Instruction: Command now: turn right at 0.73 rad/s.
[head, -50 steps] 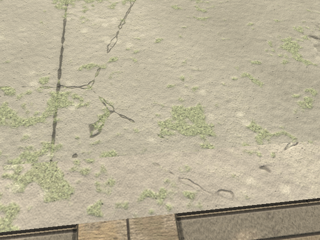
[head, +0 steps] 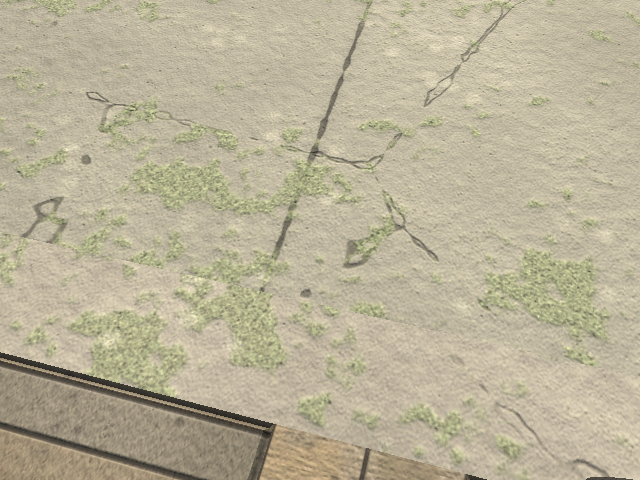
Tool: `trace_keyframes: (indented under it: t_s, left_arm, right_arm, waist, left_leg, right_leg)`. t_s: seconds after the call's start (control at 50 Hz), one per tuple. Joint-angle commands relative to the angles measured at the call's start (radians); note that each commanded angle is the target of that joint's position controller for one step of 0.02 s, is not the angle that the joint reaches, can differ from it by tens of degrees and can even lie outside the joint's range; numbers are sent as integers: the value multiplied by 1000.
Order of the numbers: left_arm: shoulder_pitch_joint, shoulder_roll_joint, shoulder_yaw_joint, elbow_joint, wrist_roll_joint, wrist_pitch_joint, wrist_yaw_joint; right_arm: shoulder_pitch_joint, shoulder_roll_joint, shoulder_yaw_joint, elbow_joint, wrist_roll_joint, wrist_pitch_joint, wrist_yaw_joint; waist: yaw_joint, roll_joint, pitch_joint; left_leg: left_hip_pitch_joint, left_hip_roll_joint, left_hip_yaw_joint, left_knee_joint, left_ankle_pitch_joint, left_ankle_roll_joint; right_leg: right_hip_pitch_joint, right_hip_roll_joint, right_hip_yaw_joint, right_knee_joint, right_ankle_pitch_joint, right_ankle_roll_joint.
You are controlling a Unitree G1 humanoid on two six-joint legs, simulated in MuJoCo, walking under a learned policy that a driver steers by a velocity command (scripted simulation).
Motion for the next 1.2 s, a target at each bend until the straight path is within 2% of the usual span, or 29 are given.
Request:
trace_keyframes:
  t_s: [0.02, 0.08, 0.1, 0.12, 0.14, 0.16, 0.2, 0.28, 0.42, 0.48, 0.52, 0.56, 0.58, 0.6, 0.62, 0.66, 0.72, 0.82, 0.88, 0.92, 0.94, 0.96, 0.98, 1.0, 1.02, 1.04, 1.08, 1.14, 1.2]
  left_arm:
    - [-56, 57, 10, -131, 1, -5, -23]
    - [35, 84, 35, -127, 0, 12, -23]
    - [106, 142, 62, -115, 6, 9, -5]
    - [144, 309, 101, -133, 9, -2, 18]
    - [150, 298, 86, -161, 52, -37, 1]
    - [117, 259, 72, -162, 50, -63, -6]
    - [28, 191, 53, -163, 5, -69, 16]
    - [-53, 175, 41, -202, 12, -41, 53]
    - [-61, 196, 53, -221, 7, -21, 58]
    - [-37, 192, 46, -221, -3, -28, 46]
    - [-56, 176, 34, -227, -1, -37, 37]
    - [-105, 128, 13, -247, -3, -42, 37]
    - [-58, 36, -15, -234, 10, -49, 38]
    - [-57, 8, -29, -281, -3, -67, 41]
    - [-52, 55, -25, -275, -15, -86, 41]
    - [-72, 101, -16, -243, 13, -110, 32]
    - [-155, 60, -29, -261, 31, -155, 21]
    - [-247, -9, -49, -275, 10, -195, -2]
    - [-234, 28, -28, -272, -17, -202, -8]
    - [-112, 76, 0, -244, -23, -202, 6]
    - [63, 127, 23, -210, -23, -199, 20]
    - [279, 208, 43, -172, 8, -181, 35]
    - [299, 220, 45, -142, 28, -173, 16]
    - [241, 131, 22, -147, 30, -174, 13]
    - [228, 84, 9, -133, 30, -171, 18]
    - [198, 58, 1, -120, 39, -167, 20]
    - [138, 7, -13, -90, 46, -165, 15]
    - [75, 0, -13, -64, 34, -176, 15]
    - [28, 56, -1, -49, 35, -186, 25]
  right_arm:
    - [-20, -187, -63, -47, 14, -16, 6]
    - [-27, -177, -67, -28, 45, -28, 25]
    - [33, -145, -61, -4, 38, -33, 34]
    - [0, -69, -33, -63, -18, -35, 35]
    - [-96, -90, -31, -100, -18, -38, 25]
    - [-133, -133, -40, -99, 6, -40, 19]
    - [-118, -148, -48, -76, 4, -46, 5]
    - [-55, -125, -45, -37, 1, -45, 15]
    - [-84, -113, -37, -25, 11, -50, 26]
    - [-81, -132, -42, -28, 34, -77, 47]
    - [-45, -144, -52, -19, 50, -101, 55]
    - [96, -161, -71, 30, 60, -121, 51]
    - [219, -202, -80, 57, 40, -125, 47]
    - [246, -261, -77, 59, -18, -133, 61]
    - [170, -237, -72, 44, -23, -143, 68]
    - [184, -149, -38, 45, 20, -136, 60]
    - [267, -166, -25, 64, 31, -126, 52]
    - [287, -180, -19, 72, 49, -106, 36]
    - [317, -184, -17, 92, 63, -99, 37]
    - [292, -161, -8, 86, 59, -98, 38]
    - [252, -130, 1, 68, 47, -106, 45]
    - [265, -26, 31, 28, 35, -121, 46]
    - [306, -32, 40, -19, 87, -135, 33]
    - [253, -96, 21, -8, 103, -127, 28]
    - [196, -106, 18, -6, 86, -118, 33]
    - [184, -96, 17, 2, 69, -108, 39]
    - [130, -44, 25, -21, 64, -84, 56]
    - [105, -14, 36, -49, 62, -55, 73]
    - [23, -38, 42, -83, 50, -58, 89]
  waist:
    - [-38, 177, -133]
    - [14, 139, -147]
    - [36, 11, -166]
    - [21, -349, -158]
    - [73, -283, -279]
    - [73, -162, -241]
    - [16, -69, -159]
    - [-32, -77, -173]
    - [-11, -129, -147]
    - [5, -172, -155]
    - [-24, -197, -123]
    - [-113, -137, -112]
    - [-126, 2, -205]
    - [-88, 187, -137]
    - [-56, 214, -29]
    - [-67, 107, 26]
    - [-96, 117, 35]
    - [-107, 190, 9]
    - [-79, 208, -15]
    - [11, 193, -70]
    - [109, 154, -171]
    - [176, -77, -382]
    - [130, -335, -419]
    - [127, -234, -250]
    - [127, -174, -143]
    - [97, -106, -90]
    - [41, -110, 27]
    - [-19, -86, 69]
    - [-37, -42, 117]
  left_leg:
    - [110, 262, -86, -63, 511, 198]
    - [42, 252, -9, 89, 422, 118]
    - [-72, 179, 53, 276, 301, 48]
    - [-435, 13, 84, 632, -321, -66]
    - [-534, -84, -151, 804, -452, -69]
    - [-557, -61, -206, 845, -390, -45]
    - [-557, -28, -231, 751, -221, -18]
    - [-419, -84, -217, 597, -54, -46]
    - [-327, -144, -251, 312, 1, -66]
    - [-235, -143, -246, 209, -25, -38]
    - [-110, -135, -240, 117, -62, -18]
    - [174, -75, -243, -79, 35, 15]
    - [325, 105, -421, -121, -132, 66]
    - [320, 255, -829, -260, -508, 188]
    - [207, 312, -943, -311, -622, 254]
    - [156, 232, -770, -292, -476, 237]
    - [104, 141, -639, -326, -303, 228]
    - [-71, 56, -489, -300, -63, 224]
    - [-120, 73, -529, -258, -66, 215]
    - [-166, 37, -511, -126, 104, 172]
    - [-277, -11, -448, 101, 166, 128]
    - [-531, -77, -330, 468, -63, 78]
    - [-712, -60, -260, 721, -231, 60]
    - [-800, 5, -253, 855, -145, 57]
    - [-824, 31, -222, 895, -73, 58]
    - [-793, 56, -213, 895, -29, 59]
    - [-768, 102, -216, 877, 14, 65]
    - [-753, 113, -214, 858, 77, 47]
    - [-654, 97, -152, 637, 253, 43]
  right_leg:
    - [39, -8, -32, -133, 40, -26]
    - [222, 46, -75, -342, 181, -93]
    - [386, 48, 13, -447, 372, -147]
    - [590, -220, 460, -492, 864, -310]
    - [572, -329, 687, -560, 767, -487]
    - [553, -303, 606, -585, 658, -466]
    - [481, -208, 493, -583, 504, -364]
    - [370, -114, 411, -577, 522, -315]
    - [296, -59, 532, -550, 312, -285]
    - [238, -45, 629, -610, -170, -294]
    - [156, -32, 672, -608, -258, -290]
    - [-33, 34, 608, -476, -306, -226]
    - [-94, 127, 415, -167, -300, -165]
    - [-319, 203, 312, 42, -210, -148]
    - [-399, 108, 290, 160, -119, -134]
    - [-388, 68, 231, 204, 8, -113]
    - [-320, 18, 139, 87, 169, -89]
    - [23, 105, 58, -295, 215, -34]
    - [236, 116, 72, -410, 209, -33]
    - [465, 94, 79, -496, 216, -65]
    - [707, 7, 141, -496, 192, -99]
    - [1072, -240, 432, -486, -16, -184]
    - [1030, -397, 814, -611, -358, -294]
    - [903, -365, 759, -639, -392, -290]
    - [812, -326, 597, -649, -246, -271]
    - [721, -285, 493, -677, -130, -263]
    - [563, -230, 315, -726, 71, -237]
    - [450, -216, 133, -776, 279, -222]
    - [359, -169, -51, -845, 368, -191]
Velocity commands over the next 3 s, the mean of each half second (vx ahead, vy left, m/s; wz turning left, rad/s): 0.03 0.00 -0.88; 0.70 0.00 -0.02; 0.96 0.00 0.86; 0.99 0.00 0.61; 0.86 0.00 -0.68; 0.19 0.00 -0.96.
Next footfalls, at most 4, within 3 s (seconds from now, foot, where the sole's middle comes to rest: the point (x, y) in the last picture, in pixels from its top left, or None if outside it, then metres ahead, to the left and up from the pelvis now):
0.10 right None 0.05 -0.13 -0.77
0.58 left None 0.17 0.05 -0.77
0.94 right None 0.18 -0.31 -0.77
1.38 left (435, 364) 0.68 -0.20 -0.77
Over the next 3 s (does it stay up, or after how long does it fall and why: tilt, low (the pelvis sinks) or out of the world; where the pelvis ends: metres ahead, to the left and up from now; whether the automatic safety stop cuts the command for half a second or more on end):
stays up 1.61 -0.10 0.00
